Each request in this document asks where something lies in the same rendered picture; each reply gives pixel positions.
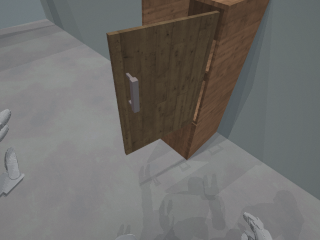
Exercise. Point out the right robot hand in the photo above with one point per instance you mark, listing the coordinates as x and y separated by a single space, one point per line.
257 227

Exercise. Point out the handle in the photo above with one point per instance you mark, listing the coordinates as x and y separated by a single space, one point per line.
134 93

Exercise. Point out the left robot hand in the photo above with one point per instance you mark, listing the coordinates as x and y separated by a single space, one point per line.
12 177

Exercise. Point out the cupboard door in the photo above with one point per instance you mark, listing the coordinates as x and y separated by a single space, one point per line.
169 59

